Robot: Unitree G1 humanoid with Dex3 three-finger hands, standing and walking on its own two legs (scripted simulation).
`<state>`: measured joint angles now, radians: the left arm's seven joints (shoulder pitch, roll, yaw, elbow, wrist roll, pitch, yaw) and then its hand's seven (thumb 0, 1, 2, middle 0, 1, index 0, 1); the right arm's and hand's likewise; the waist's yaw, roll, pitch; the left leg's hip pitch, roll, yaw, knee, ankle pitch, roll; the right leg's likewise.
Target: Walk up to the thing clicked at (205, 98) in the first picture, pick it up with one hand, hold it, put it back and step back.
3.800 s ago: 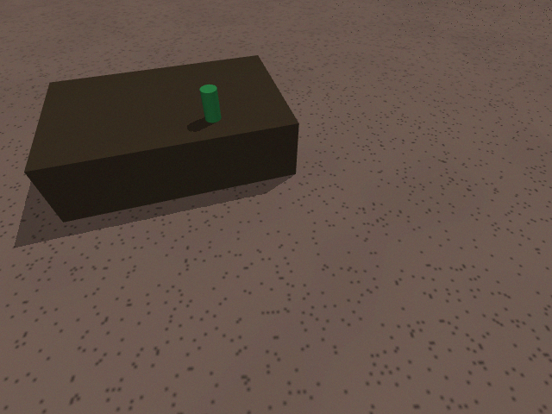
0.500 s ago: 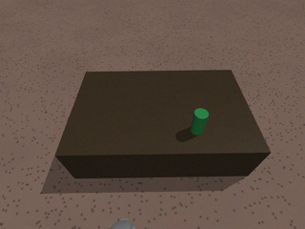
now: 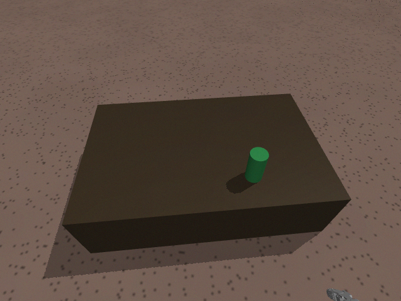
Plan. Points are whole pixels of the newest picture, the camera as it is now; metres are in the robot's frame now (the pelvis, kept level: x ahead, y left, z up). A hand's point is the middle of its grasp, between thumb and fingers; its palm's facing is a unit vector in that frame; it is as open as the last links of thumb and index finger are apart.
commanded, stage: walk up
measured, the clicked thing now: (256, 165) +0.71 -0.23 -0.35
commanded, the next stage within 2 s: stand in 1.40 s
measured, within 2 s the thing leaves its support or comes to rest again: neither
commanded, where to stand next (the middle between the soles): +0.08 -0.02 m, yaw +2 degrees
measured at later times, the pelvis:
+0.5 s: pelvis +0.03 -0.01 +0.02, yaw -1 degrees
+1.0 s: pelvis +0.04 -0.01 +0.02, yaw -1 degrees
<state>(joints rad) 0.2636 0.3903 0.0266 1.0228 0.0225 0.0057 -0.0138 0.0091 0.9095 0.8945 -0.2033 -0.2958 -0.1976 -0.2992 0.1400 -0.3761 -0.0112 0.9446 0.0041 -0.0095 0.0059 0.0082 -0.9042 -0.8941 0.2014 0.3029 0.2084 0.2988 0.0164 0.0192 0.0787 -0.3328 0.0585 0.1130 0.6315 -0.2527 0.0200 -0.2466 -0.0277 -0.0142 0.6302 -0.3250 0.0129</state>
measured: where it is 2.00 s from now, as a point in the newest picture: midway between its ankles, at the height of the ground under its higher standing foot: outside the picture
